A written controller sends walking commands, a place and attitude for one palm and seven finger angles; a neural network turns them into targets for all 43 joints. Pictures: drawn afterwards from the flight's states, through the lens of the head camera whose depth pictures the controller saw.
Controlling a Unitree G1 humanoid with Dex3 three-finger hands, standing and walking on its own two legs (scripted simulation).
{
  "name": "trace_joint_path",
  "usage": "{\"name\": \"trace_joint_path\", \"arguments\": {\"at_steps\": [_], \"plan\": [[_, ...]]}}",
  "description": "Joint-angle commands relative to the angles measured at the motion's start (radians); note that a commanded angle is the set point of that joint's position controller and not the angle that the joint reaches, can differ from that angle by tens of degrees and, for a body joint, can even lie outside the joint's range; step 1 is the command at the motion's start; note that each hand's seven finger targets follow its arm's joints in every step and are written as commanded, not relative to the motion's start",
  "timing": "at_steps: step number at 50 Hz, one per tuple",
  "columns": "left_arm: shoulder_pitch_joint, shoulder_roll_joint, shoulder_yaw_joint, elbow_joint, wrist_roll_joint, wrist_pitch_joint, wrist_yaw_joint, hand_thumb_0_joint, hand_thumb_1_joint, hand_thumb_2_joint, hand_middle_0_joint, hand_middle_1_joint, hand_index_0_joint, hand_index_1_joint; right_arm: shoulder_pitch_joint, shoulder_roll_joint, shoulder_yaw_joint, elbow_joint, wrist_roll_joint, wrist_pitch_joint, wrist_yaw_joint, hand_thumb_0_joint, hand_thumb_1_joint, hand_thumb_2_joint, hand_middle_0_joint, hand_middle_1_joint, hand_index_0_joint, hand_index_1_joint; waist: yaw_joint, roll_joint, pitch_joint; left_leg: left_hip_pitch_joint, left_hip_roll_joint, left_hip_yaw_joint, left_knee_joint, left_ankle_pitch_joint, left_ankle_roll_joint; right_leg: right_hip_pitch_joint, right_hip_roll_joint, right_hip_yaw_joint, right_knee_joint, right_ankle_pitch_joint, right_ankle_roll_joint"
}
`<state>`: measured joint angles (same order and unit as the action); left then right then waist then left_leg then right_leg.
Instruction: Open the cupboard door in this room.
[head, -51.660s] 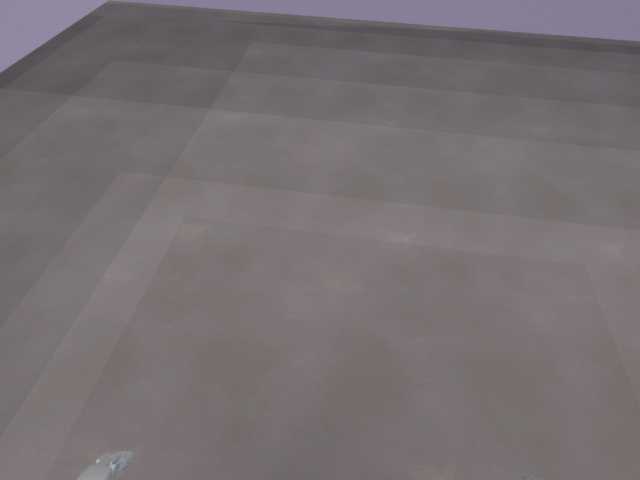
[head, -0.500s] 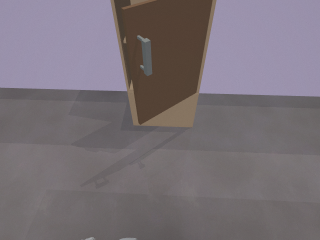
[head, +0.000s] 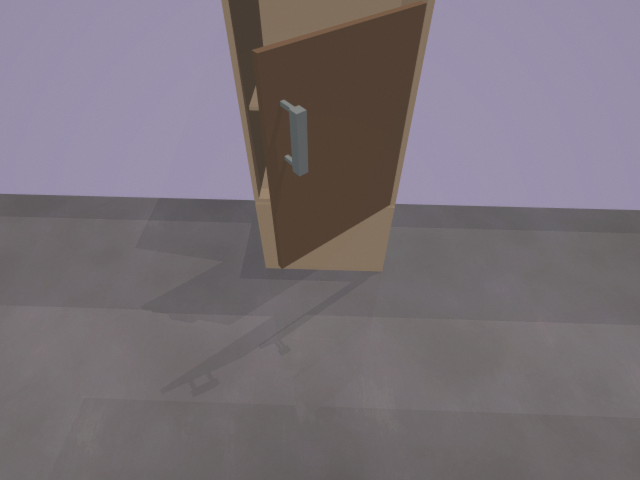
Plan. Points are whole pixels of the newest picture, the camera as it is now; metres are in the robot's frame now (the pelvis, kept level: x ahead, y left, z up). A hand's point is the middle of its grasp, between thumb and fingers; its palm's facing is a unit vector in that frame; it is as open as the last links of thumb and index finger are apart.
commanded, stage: let the arm hang, fingers relaxed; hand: left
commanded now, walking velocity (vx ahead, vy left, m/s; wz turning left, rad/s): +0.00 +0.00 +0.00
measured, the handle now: (293, 138) +0.73 +0.10 +0.04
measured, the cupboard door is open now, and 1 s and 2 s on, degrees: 40 40 40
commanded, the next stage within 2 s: look to check the result in 0.26 s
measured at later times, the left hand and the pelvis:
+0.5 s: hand out of the picture +0.00 +0.18 -0.18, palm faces +0.01 -0.98 -0.19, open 7.4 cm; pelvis +0.00 +0.01 +0.00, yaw -1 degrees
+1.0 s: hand out of the picture +0.05 +0.21 -0.17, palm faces +0.00 -0.97 -0.25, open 7.4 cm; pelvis +0.01 +0.01 +0.00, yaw +0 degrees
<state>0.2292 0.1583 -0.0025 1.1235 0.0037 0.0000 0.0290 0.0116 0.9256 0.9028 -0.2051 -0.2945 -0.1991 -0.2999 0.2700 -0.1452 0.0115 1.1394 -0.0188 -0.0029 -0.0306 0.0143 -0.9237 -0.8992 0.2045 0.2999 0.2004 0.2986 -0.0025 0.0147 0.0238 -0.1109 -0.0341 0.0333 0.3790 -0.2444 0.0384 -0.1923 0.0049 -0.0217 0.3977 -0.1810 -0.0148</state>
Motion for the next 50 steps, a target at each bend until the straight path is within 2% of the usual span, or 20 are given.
{"name": "trace_joint_path", "arguments": {"at_steps": [1, 5, 10, 12, 19, 25, 30, 37, 40, 46, 50], "plan": [[0.054, 0.107, 0.02, -0.012, 0.003, -0.011, 0.004, 0.0, 0.9, 0.9, -0.2, -0.3, -0.2, -0.3, 0.076, -0.095, -0.015, -0.012, 0.0, -0.01, -0.003, 0.0, -0.9, -0.9, 0.2, 0.3, 0.2, 0.3, 0.0, -0.001, 0.055, -0.104, 0.122, -0.109, -0.113, 0.041, -0.002, 0.029, -0.099, 0.109, -0.07, 0.032, -0.02], [0.056, 0.104, 0.02, -0.008, 0.003, -0.014, 0.005, 0.0, 0.9, 0.9, -0.2, -0.3, -0.2, -0.3, 0.087, -0.095, -0.016, -0.003, 0.0, -0.013, -0.004, 0.0, -0.9, -0.9, 0.2, 0.3, 0.2, 0.3, -0.001, -0.019, 0.049, -0.097, 0.126, -0.107, -0.113, 0.062, -0.001, 0.033, -0.1, 0.105, -0.065, 0.045, -0.02], [0.062, 0.105, 0.022, -0.002, 0.003, -0.016, 0.006, 0.0, 0.9, 0.9, -0.2, -0.3, -0.2, -0.3, 0.099, -0.092, -0.016, 0.0, 0.001, -0.017, -0.006, 0.0, -0.9, -0.9, 0.2, 0.3, 0.2, 0.3, -0.002, -0.003, 0.044, -0.085, 0.127, -0.106, -0.109, 0.095, -0.001, 0.036, -0.102, 0.105, -0.059, 0.07, -0.022], [0.065, 0.11, 0.023, -0.004, 0.004, -0.017, 0.006, 0.0, 0.9, 0.9, -0.2, -0.3, -0.2, -0.3, 0.103, -0.1, -0.018, 0.0, 0.003, -0.016, -0.006, 0.0, -0.9, -0.9, 0.2, 0.3, 0.2, 0.3, -0.001, -0.024, 0.054, -0.091, 0.128, -0.105, -0.106, 0.082, 0.0, 0.031, -0.098, 0.103, -0.059, 0.059, -0.021], [0.068, 0.109, 0.024, 0.003, 0.004, -0.018, 0.006, 0.0, 0.9, 0.9, -0.2, -0.3, -0.2, -0.3, 0.102, -0.103, -0.021, 0.003, 0.003, -0.019, -0.008, 0.0, -0.9, -0.9, 0.2, 0.3, 0.2, 0.3, -0.003, -0.001, 0.049, -0.08, 0.13, -0.109, -0.111, 0.082, 0.002, 0.024, -0.102, 0.105, -0.056, 0.058, -0.023], [0.063, 0.12, 0.026, 0.004, 0.005, -0.021, 0.006, 0.0, 0.9, 0.9, -0.2, -0.3, -0.2, -0.3, 0.09, -0.121, -0.026, -0.002, 0.003, -0.023, -0.009, 0.0, -0.9, -0.9, 0.2, 0.3, 0.2, 0.3, -0.005, -0.003, 0.033, -0.061, 0.134, -0.111, -0.106, 0.116, 0.002, 0.03, -0.102, 0.104, -0.05, 0.082, -0.025], [0.051, 0.13, 0.026, 0.004, 0.006, -0.02, 0.005, 0.0, 0.9, 0.9, -0.2, -0.3, -0.2, -0.3, 0.073, -0.134, -0.028, -0.007, 0.003, -0.021, -0.008, 0.0, -0.9, -0.9, 0.2, 0.3, 0.2, 0.3, -0.005, -0.001, 0.053, -0.063, 0.135, -0.112, -0.111, 0.1, 0.002, 0.016, -0.104, 0.107, -0.056, 0.069, -0.023], [0.026, 0.162, 0.032, -0.009, 0.006, -0.027, 0.003, 0.0, 0.9, 0.9, -0.2, -0.3, -0.2, -0.3, 0.038, -0.171, -0.034, -0.018, 0.005, -0.024, -0.006, 0.0, -0.9, -0.9, 0.2, 0.3, 0.2, 0.3, -0.005, -0.02, 0.023, -0.038, 0.138, -0.108, -0.101, 0.147, 0.004, 0.035, -0.107, 0.107, -0.056, 0.114, -0.027], [0.009, 0.173, 0.032, -0.01, 0.006, -0.026, 0.002, 0.0, 0.9, 0.9, -0.2, -0.3, -0.2, -0.3, 0.023, -0.18, -0.034, -0.018, 0.003, -0.025, -0.005, 0.0, -0.9, -0.9, 0.2, 0.3, 0.2, 0.3, -0.006, 0.0, 0.02, -0.034, 0.14, -0.112, -0.108, 0.166, 0.0, 0.042, -0.111, 0.107, -0.055, 0.126, -0.026], [-0.02, 0.197, 0.034, -0.017, 0.006, -0.028, 0.0, 0.0, 0.9, 0.9, -0.2, -0.3, -0.2, -0.3, -0.006, -0.207, -0.038, -0.023, 0.002, -0.026, -0.003, 0.0, -0.9, -0.9, 0.2, 0.3, 0.2, 0.3, -0.006, -0.015, 0.007, -0.018, 0.144, -0.114, -0.114, 0.195, -0.003, 0.055, -0.111, 0.107, -0.055, 0.15, -0.027], [-0.036, 0.209, 0.039, -0.025, 0.006, -0.026, -0.001, 0.0, 0.9, 0.9, -0.2, -0.3, -0.2, -0.3, -0.02, -0.22, -0.039, -0.026, 0.001, -0.026, -0.005, 0.0, -0.9, -0.9, 0.2, 0.3, 0.2, 0.3, -0.005, 0.003, 0.0, 0.0, 0.15, -0.104, -0.108, 0.236, -0.009, 0.055, -0.111, 0.112, -0.048, 0.188, -0.029]]}}
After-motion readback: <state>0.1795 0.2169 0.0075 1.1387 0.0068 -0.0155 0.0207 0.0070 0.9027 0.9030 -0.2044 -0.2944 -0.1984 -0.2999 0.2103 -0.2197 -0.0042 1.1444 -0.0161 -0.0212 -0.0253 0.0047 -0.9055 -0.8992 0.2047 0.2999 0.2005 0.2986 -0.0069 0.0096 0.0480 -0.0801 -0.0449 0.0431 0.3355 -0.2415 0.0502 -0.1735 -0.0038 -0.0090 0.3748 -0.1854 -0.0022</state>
